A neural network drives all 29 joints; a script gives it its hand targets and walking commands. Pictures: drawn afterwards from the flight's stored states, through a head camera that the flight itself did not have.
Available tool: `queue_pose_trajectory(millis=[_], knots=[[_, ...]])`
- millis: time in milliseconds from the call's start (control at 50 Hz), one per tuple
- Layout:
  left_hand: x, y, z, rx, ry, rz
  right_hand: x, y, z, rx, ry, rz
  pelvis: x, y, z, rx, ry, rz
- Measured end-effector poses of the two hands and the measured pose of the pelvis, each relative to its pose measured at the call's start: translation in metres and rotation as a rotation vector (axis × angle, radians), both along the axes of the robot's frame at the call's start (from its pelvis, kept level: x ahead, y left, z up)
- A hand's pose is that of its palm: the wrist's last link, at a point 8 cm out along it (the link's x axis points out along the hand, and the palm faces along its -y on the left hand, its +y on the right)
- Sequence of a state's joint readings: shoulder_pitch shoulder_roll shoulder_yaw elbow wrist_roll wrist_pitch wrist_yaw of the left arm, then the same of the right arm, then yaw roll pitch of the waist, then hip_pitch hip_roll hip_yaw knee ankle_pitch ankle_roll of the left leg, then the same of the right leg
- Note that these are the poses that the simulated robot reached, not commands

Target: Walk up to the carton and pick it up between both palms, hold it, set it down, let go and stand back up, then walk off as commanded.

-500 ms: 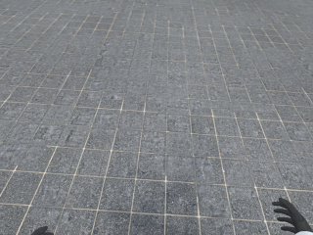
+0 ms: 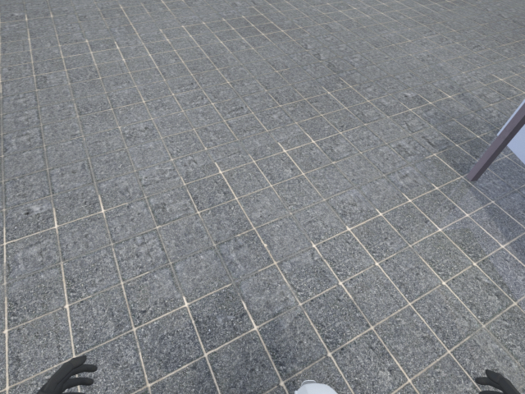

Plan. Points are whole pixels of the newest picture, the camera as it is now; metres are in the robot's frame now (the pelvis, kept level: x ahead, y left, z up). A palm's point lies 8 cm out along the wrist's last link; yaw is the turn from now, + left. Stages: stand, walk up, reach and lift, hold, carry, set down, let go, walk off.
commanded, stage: walk up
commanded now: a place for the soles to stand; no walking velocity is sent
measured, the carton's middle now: out of the picture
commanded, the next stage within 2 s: none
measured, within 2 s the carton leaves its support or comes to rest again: neither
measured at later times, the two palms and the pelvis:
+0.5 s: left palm (189, 286) +0.32 +0.13 -0.07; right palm out of the picture -0.10 -0.42 -0.06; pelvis +0.03 -0.08 +0.00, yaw -29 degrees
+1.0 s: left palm (311, 233) +0.44 -0.11 -0.08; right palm out of the picture -0.17 -0.44 -0.06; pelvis +0.08 -0.18 -0.01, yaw -53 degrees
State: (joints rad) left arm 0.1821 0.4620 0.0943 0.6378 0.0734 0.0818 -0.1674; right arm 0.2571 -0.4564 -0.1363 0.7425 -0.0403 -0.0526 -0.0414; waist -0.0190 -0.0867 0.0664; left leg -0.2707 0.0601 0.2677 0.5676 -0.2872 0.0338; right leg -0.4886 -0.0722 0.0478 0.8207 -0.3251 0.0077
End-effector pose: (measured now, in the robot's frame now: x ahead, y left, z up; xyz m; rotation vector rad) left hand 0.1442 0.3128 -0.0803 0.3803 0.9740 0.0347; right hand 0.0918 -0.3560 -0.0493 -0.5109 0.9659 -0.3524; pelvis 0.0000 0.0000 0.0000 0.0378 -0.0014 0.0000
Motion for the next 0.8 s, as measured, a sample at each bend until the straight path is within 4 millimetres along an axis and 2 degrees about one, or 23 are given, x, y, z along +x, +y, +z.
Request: queue_pose_trajectory(millis=[80,140,260,320,420,480,540,600,660,740,800], knots=[[0.041,-0.027,0.004,0.023,-0.038,-0.099,-0.03,-0.034,-0.005,-0.011,-0.023,-0.084,0.001,-0.019,-0.009,-0.013,0.004,-0.092],[0.062,-0.048,0.009,0.029,-0.077,-0.142,-0.055,-0.05,-0.015,0.002,0.006,-0.146,0.003,-0.031,-0.012,-0.047,0.001,-0.127],[0.082,-0.074,0.009,0.016,-0.062,-0.194,-0.091,-0.046,-0.022,0.044,0.03,-0.231,0.007,-0.038,-0.008,-0.064,0.002,-0.267],[0.101,-0.092,0.003,0.004,-0.052,-0.247,-0.12,-0.038,-0.021,0.049,0.044,-0.297,0.012,-0.043,-0.007,-0.034,0.003,-0.323],[0.139,-0.139,0.005,-0.005,-0.035,-0.395,-0.166,-0.046,-0.008,0.024,0.048,-0.425,0.02,-0.058,0.0,-0.014,0.009,-0.428],[0.167,-0.173,0.009,-0.016,-0.054,-0.471,-0.187,-0.06,-0.005,0.004,0.044,-0.487,0.024,-0.071,-0.002,-0.008,0.006,-0.487],[0.195,-0.208,0.013,-0.014,-0.101,-0.53,-0.204,-0.08,-0.012,-0.006,0.051,-0.538,0.028,-0.088,-0.011,-0.02,0.005,-0.54],[0.21,-0.235,0.012,-0.003,-0.144,-0.554,-0.21,-0.092,-0.025,0.011,0.058,-0.585,0.031,-0.102,-0.018,-0.06,-0.001,-0.578],[0.212,-0.25,0.006,-0.003,-0.107,-0.557,-0.196,-0.094,-0.029,0.046,0.016,-0.6,0.037,-0.11,-0.016,-0.066,-0.006,-0.644],[0.218,-0.265,-0.004,-0.001,-0.05,-0.591,-0.181,-0.087,-0.029,0.062,-0.023,-0.605,0.051,-0.117,-0.014,-0.078,0.002,-0.705],[0.231,-0.287,-0.012,-0.004,-0.031,-0.633,-0.19,-0.075,-0.028,0.064,-0.021,-0.656,0.063,-0.126,-0.013,-0.039,-0.006,-0.758]])
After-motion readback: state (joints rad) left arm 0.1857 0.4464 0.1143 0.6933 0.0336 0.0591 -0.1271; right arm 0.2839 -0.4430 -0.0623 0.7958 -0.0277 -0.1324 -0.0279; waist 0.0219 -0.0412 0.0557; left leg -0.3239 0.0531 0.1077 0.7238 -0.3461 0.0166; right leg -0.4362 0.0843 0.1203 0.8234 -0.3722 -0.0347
